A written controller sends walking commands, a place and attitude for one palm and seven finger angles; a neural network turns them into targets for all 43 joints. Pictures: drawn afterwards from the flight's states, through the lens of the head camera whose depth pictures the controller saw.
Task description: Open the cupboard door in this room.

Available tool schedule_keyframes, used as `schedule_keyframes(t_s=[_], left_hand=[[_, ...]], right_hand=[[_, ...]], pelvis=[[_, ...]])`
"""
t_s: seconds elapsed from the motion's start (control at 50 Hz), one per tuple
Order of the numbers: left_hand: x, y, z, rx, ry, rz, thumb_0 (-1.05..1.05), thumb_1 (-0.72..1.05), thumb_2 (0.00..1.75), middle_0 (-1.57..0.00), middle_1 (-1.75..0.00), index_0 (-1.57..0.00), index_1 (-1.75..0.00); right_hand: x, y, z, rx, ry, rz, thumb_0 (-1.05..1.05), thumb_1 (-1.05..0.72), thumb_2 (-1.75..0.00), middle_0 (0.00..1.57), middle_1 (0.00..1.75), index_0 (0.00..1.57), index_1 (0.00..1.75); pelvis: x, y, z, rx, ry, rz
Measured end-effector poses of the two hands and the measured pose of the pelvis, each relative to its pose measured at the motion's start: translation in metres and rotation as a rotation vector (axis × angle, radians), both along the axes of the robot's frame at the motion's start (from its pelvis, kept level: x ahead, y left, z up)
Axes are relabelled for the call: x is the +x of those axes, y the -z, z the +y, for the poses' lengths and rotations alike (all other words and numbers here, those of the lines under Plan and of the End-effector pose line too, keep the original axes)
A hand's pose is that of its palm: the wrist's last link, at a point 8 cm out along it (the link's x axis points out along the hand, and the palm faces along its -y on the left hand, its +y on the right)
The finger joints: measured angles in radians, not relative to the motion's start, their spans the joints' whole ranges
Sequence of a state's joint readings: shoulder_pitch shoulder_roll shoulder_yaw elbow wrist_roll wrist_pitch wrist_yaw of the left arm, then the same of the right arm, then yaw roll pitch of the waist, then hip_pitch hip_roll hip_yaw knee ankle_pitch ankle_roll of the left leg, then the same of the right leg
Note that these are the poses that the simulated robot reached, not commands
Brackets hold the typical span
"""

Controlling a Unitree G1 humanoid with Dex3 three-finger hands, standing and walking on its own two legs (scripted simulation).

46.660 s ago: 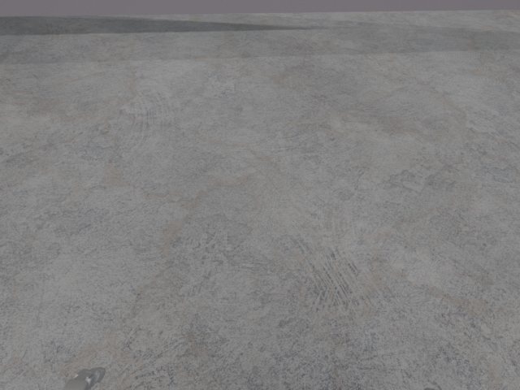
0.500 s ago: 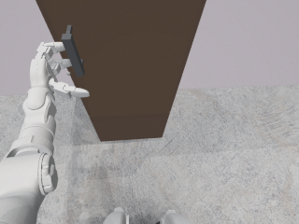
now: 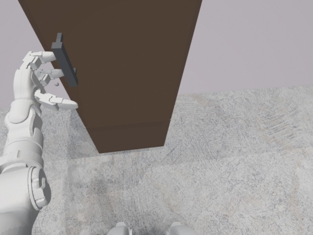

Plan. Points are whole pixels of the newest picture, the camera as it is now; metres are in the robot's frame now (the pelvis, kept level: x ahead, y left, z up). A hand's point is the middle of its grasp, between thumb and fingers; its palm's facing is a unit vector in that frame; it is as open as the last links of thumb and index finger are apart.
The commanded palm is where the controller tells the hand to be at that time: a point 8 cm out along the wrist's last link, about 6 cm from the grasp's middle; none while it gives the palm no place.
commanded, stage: move the hooked fingers beside the handle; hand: left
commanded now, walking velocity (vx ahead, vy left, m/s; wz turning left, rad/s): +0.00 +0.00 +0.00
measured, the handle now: (67, 61) +0.55 +0.22 +0.08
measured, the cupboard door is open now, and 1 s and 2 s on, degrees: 0 0 0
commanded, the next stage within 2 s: slide the fingers in behind the handle in 1.44 s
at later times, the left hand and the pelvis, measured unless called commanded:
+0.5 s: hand (45, 84) +0.47 +0.26 +0.09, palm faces +0.11 -0.99 -0.01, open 14.0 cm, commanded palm +0.44 +0.31 +0.08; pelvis -0.01 +0.01 +0.00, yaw +0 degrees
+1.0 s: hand (41, 83) +0.47 +0.26 +0.09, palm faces +0.09 -1.00 -0.01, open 14.0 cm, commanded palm +0.45 +0.30 +0.08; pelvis +0.00 +0.02 +0.00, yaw +0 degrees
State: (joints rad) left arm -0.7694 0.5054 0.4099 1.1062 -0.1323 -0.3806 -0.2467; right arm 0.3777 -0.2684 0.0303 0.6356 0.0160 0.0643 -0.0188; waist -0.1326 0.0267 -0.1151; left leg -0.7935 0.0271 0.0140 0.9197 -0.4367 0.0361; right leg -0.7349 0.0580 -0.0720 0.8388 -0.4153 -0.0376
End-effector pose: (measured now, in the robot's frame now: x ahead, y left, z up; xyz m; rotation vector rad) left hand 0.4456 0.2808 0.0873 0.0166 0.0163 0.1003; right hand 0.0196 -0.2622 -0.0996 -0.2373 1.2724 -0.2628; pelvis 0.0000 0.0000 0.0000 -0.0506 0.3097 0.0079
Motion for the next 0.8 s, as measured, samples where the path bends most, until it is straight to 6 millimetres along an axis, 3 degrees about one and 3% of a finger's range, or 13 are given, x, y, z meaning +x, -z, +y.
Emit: schedule_keyframes(t_s=[0.42, 0.62, 0.72, 0.8], left_hand=[[-0.001, 0.000, 0.019, -0.002, -0.002, -0.001, -0.01, -0.49, 0.30, -0.30, -1.20, -0.30, -1.20], [-0.003, -0.001, 0.041, 0.014, -0.006, 0.007, -0.01, -0.49, 0.30, -0.30, -1.20, -0.30, -1.20], [-0.005, -0.005, 0.041, 0.002, 0.016, -0.013, -0.01, -0.49, 0.30, -0.30, -1.20, -0.30, -1.20], [-0.004, 0.002, 0.039, -0.022, 0.024, 0.024, -0.01, -0.50, 0.30, -0.30, -1.20, -0.30, -1.20]], right_hand=[[-0.005, -0.001, 0.003, -0.024, -0.002, 0.012, 0.01, -0.91, -0.90, 0.21, 0.30, 0.20, 0.30], [-0.017, -0.006, 0.004, -0.042, 0.014, 0.041, 0.01, -0.91, -0.90, 0.21, 0.30, 0.20, 0.30], [-0.018, -0.005, 0.006, -0.038, 0.008, 0.060, 0.01, -0.91, -0.90, 0.21, 0.30, 0.20, 0.30], [-0.013, -0.006, 0.008, -0.041, 0.001, 0.049, 0.01, -0.91, -0.90, 0.21, 0.30, 0.20, 0.30]], pelvis=[[-0.005, 0.002, 0.005, -0.006, 0.000, 0.007], [-0.004, 0.002, 0.009, -0.014, 0.004, 0.014], [-0.003, 0.001, 0.011, -0.016, -0.002, 0.010], [-0.003, 0.001, 0.013, -0.017, -0.006, 0.010]])
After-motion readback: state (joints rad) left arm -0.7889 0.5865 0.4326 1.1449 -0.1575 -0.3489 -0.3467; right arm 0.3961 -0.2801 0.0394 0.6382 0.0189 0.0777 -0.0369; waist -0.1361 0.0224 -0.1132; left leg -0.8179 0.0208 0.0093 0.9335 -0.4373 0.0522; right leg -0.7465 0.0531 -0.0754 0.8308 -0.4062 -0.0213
